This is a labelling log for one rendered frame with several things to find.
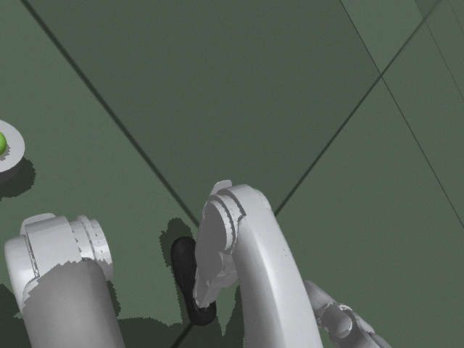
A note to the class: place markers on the right robot foot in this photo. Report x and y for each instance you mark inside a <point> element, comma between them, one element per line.
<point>184,267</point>

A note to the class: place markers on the right robot arm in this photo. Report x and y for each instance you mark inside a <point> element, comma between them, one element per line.
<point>347,329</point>

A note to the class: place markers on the bottle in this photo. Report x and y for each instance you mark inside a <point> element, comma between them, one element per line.
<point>12,147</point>

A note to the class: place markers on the right robot hand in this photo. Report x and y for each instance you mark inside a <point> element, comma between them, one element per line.
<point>319,300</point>

